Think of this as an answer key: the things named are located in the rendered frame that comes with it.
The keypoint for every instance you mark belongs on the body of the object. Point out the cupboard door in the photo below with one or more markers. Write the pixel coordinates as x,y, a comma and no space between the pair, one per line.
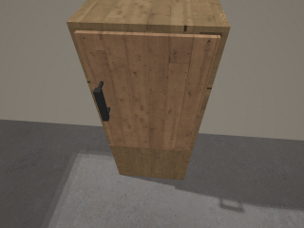
154,83

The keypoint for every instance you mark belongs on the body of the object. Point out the handle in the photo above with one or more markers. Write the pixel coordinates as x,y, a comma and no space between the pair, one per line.
100,100

